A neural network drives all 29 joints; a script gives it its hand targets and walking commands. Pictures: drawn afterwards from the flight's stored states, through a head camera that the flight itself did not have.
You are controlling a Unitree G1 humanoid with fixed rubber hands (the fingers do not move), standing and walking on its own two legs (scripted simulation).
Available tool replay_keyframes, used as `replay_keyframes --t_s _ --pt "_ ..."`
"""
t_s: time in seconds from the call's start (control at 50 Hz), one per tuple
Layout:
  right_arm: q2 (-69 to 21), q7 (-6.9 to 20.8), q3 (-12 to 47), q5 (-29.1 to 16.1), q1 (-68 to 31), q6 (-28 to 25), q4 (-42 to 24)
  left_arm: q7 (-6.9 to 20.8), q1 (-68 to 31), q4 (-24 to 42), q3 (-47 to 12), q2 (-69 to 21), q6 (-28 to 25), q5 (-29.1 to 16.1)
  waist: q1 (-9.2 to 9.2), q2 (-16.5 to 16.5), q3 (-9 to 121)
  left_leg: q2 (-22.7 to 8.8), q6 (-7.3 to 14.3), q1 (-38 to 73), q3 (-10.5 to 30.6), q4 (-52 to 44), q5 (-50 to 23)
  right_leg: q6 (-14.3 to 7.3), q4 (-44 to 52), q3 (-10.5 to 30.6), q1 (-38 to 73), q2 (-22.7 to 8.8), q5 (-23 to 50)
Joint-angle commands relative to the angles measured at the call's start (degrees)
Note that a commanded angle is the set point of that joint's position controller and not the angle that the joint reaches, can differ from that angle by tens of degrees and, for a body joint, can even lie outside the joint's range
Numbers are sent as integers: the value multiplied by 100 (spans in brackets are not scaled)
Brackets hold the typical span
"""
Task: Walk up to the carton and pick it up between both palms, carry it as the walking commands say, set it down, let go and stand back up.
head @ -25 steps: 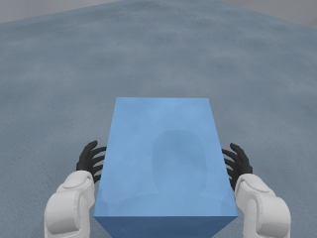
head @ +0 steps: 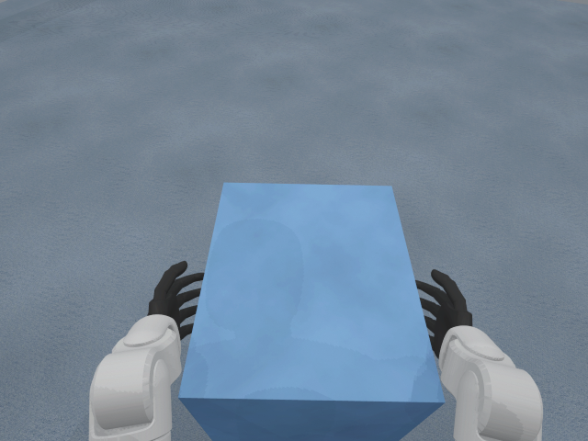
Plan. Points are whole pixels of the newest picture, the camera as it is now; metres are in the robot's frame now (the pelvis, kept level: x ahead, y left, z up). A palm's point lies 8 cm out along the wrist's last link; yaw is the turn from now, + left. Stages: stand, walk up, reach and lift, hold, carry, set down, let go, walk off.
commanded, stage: carry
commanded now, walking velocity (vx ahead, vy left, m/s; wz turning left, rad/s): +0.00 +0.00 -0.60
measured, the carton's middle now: (305, 311) +0.31 -0.01 +0.00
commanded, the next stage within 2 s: none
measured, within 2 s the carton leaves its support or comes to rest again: neither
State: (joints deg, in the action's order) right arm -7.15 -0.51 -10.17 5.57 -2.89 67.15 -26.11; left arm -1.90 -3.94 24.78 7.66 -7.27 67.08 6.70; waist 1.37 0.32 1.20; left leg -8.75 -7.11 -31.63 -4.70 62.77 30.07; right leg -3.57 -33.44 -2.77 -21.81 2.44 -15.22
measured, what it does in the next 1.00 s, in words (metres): walks backwards, turning right: left foot, then right foot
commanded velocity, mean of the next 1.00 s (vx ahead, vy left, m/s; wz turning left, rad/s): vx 0.00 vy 0.00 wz -0.43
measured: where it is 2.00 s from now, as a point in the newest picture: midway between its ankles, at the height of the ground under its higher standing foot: outside the picture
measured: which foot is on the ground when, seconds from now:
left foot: up 0.00-0.24, down 0.26-0.62, up 0.64-0.96, down 0.98-1.00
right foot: down 0.00-0.28, up 0.30-0.60, down 0.62-1.00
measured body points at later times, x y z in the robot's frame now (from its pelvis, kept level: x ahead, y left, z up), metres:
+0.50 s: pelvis -0.05 +0.00 +0.00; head -0.05 +0.02 +0.45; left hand +0.25 +0.09 +0.08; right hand +0.15 -0.24 +0.09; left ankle +0.00 +0.10 -0.73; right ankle -0.10 -0.13 -0.67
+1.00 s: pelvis -0.13 -0.03 -0.01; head -0.12 -0.02 +0.44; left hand +0.19 -0.03 +0.07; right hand +0.01 -0.32 +0.08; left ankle -0.06 +0.05 -0.73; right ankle -0.13 -0.14 -0.73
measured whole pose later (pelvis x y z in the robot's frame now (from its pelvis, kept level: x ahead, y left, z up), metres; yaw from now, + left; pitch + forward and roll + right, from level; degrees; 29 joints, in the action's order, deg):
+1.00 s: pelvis -0.13 -0.03 -0.01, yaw -31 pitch +2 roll +0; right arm -6.8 -0.4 -9.5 5.8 -4.6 66.9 -25.0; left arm -1.5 -3.9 25.7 7.8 -6.9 66.9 7.8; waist 0.9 -2.4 3.5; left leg -2.8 -1.2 -21.3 -7.1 36.6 17.1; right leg -2.8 -36.9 0.5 -24.5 3.3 -14.6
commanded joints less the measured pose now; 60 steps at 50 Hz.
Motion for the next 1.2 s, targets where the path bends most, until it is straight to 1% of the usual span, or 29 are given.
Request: replay_keyframes --t_s 0.0,0.12,0.18,0.22,0.24,0.26,0.28,0.3,0.32,0.34,0.42,0.52,0.56,0.58,0.6,0.62,0.64,0.68,0.74,0.82,0.9,0.94,0.96,1.0,1.02,1.04,1.08,1.14,1.18 --pt "-4440 1202 4736 -2323 -2687 -69 -665 1225 -2156 716 -4280 -4456 -87 -2200 -214 -667 1921 121 60 -576 196 109 -261 -723 586 1598 1881 -1450 3427" --pt "-4278 1170 4581 -2147 -2345 29 -431 1202 -2089 714 -4403 -4216 -8 -2185 -213 -801 1745 496 241 48 175 -1024 -373 -825 833 2215 1314 -1410 2667" --pt "-4269 1178 4492 -2121 -2314 73 -256 1202 -2244 646 -4474 -4206 45 -2212 -192 -856 1643 753 317 727 36 -1995 -376 -704 920 2331 884 -1244 2221" --pt "-4288 1179 4449 -2103 -2308 95 -128 1184 -2346 563 -4504 -4214 82 -2234 -87 -725 1675 769 414 1826 -196 -3271 -1072 -432 799 2116 338 -1018 1605" --pt "-4250 1181 4439 -2086 -2341 109 -108 1175 -2351 506 -4503 -4218 95 -2227 -67 -456 1766 368 513 2654 124 -3692 -1303 -171 545 1927 -251 -810 930" --pt "-4158 1194 4369 -2047 -2303 99 -59 1179 -2363 561 -4521 -4269 112 -2246 -73 909 1646 -782 904 3214 1601 -4296 -1200 186 -410 1305 -1321 -162 -444" --pt "-4287 1190 4366 -2046 -2240 77 -110 1202 -2679 884 -4611 -4267 129 -2326 -38 1912 1506 -2024 1590 2612 2433 -4651 -1651 327 -2252 546 -1692 100 -1635" --pt "-4352 1158 4347 -2007 -2331 121 -229 1233 -2802 820 -4607 -4249 167 -2305 -99 1031 1181 -1993 1696 2006 2062 -4531 -1985 349 -3390 614 -1437 -307 -1477" --pt "-4329 1155 4341 -1995 -2386 147 -246 1279 -2846 706 -4576 -4287 183 -2398 -106 488 1009 -1764 1557 1580 1568 -4589 -1974 407 -3803 585 -1285 -380 -1148" --pt "-4290 1163 4330 -1984 -2406 162 -257 1294 -2815 578 -4526 -4340 198 -2426 -114 408 888 -1513 1390 1413 1054 -4631 -1803 477 -3991 525 -1268 -443 -848" --pt "-4179 1152 4202 -1986 -2454 196 -140 1271 -2790 275 -4414 -4286 209 -2437 -161 842 907 -1038 1079 1563 -115 -4008 -2942 558 -2991 -4 -1084 -374 -904" --pt "-4143 1136 4284 -2004 -2325 216 -249 1211 -2624 295 -4413 -4281 237 -2398 -13 1448 1461 -1477 1129 2161 -194 -3494 -4286 484 -1136 -441 -481 -235 -1317" --pt "-4132 1134 4330 -1964 -2275 208 -231 1224 -2434 174 -4340 -4307 241 -2345 -91 1387 1681 -1447 839 2351 -385 -2974 -4331 409 90 -559 -16 -116 -613" --pt "-4113 1144 4354 -1946 -2238 200 -208 1234 -2319 128 -4293 -4306 224 -2306 -132 940 1820 -1266 537 2207 -653 -2429 -3842 433 895 -409 576 -216 -48" --pt "-4048 1157 4397 -1930 -2332 175 -186 1257 -2274 121 -4279 -4356 199 -2278 -210 312 1783 -1121 240 1474 -649 -1942 -2564 404 1319 273 1261 -753 893" --pt "-4153 1180 4504 -1982 -2416 178 -334 1244 -2025 11 -4210 -4268 123 -2110 -270 -1821 1830 -319 -192 -236 -861 -1076 -431 -308 846 2178 2181 -1992 4181" --pt "-4402 1212 4671 -2124 -2627 152 -332 1254 -2239 320 -4259 -4393 36 -2158 -241 -2097 1725 -109 -200 -751 -497 -245 1203 -816 555 2425 2256 -2197 5847" --pt "-4568 1273 4753 -2319 -2824 21 -262 1235 -2467 505 -4298 -4496 -64 -2157 -234 -865 1833 -109 -65 -807 45 109 704 -654 304 1788 2266 -1882 5241" --pt "-4474 1248 4844 -2398 -2955 -88 -644 1219 -2317 615 -4249 -4479 -123 -2128 -250 -765 1902 39 58 -668 89 198 -205 -556 349 1430 1881 -1484 3597" --pt "-4237 1220 4740 -2281 -2636 -35 -558 1175 -2014 587 -4263 -4246 -98 -2033 -252 -807 1886 262 215 -262 74 -468 -152 -770 516 1763 1589 -1574 3147" --pt "-4118 1240 4625 -2223 -2520 60 -305 1161 -2173 502 -4370 -4145 -17 -2040 -209 -880 1725 557 320 687 -144 -1851 -358 -703 613 1777 983 -1453 2622" --pt "-4105 1243 4571 -2186 -2495 93 -153 1156 -2227 368 -4392 -4109 40 -2048 -109 -672 1704 585 384 1742 -301 -3200 -1310 -464 612 1591 490 -1298 1804" --pt "-4082 1244 4555 -2164 -2555 107 -141 1154 -2219 296 -4396 -4106 59 -2034 -105 -481 1774 308 495 2396 -77 -3564 -1554 -258 522 1458 143 -1159 1134" --pt "-4096 1260 4399 -2126 -2487 76 -83 1190 -2600 569 -4549 -4208 83 -2182 -129 1418 1496 -1275 1245 2358 1771 -4375 -1924 204 -492 600 -707 -365 -668" --pt "-4232 1253 4419 -2129 -2566 94 -170 1216 -2765 595 -4582 -4275 97 -2237 -125 1332 1323 -1520 1435 1803 1825 -4544 -1954 172 -1159 588 -312 -394 -981" --pt "-4277 1247 4399 -2078 -2576 127 -169 1252 -2824 520 -4602 -4330 125 -2290 -117 984 1177 -1432 1405 1472 1589 -4592 -1971 141 -1429 636 -136 -431 -1062" --pt "-4240 1219 4359 -1995 -2612 168 -189 1299 -2761 281 -4573 -4417 179 -2376 -148 751 1014 -979 1218 1259 894 -4463 -2042 152 -903 490 97 -405 -822" --pt "-4112 1205 4226 -1954 -2520 209 -54 1286 -2733 134 -4539 -4386 207 -2408 -165 715 1167 -640 968 1567 506 -4081 -2574 237 432 129 601 -288 -229" --pt "-4053 1203 4184 -1914 -2500 219 70 1285 -2619 -46 -4469 -4372 208 -2335 -119 411 1282 -385 721 1485 396 -3845 -2537 230 607 462 960 -682 254"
